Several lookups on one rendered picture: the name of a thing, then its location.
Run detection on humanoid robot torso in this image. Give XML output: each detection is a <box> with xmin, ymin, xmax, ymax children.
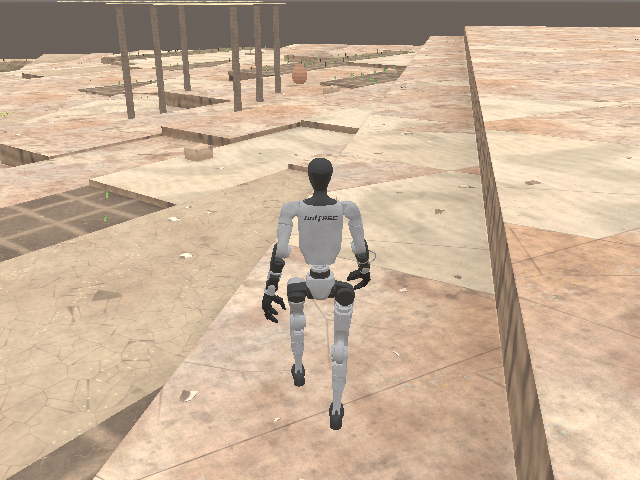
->
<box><xmin>297</xmin><ymin>196</ymin><xmax>343</xmax><ymax>300</ymax></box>

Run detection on robot head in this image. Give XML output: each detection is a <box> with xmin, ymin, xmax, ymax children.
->
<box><xmin>303</xmin><ymin>158</ymin><xmax>337</xmax><ymax>206</ymax></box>

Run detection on robot left forearm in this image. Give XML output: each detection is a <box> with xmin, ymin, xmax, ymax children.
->
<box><xmin>264</xmin><ymin>243</ymin><xmax>285</xmax><ymax>296</ymax></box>

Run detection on robot right forearm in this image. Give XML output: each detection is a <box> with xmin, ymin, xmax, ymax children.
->
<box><xmin>355</xmin><ymin>239</ymin><xmax>370</xmax><ymax>274</ymax></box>

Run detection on left robot hand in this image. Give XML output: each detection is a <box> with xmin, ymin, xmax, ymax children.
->
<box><xmin>262</xmin><ymin>293</ymin><xmax>286</xmax><ymax>323</ymax></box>

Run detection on left robot upper arm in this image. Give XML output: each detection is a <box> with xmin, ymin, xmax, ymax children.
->
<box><xmin>275</xmin><ymin>201</ymin><xmax>300</xmax><ymax>259</ymax></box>

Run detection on right robot upper arm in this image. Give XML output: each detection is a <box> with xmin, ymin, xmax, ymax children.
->
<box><xmin>341</xmin><ymin>201</ymin><xmax>366</xmax><ymax>254</ymax></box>

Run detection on right robot hand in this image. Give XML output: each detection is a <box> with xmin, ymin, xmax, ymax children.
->
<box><xmin>347</xmin><ymin>268</ymin><xmax>371</xmax><ymax>290</ymax></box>

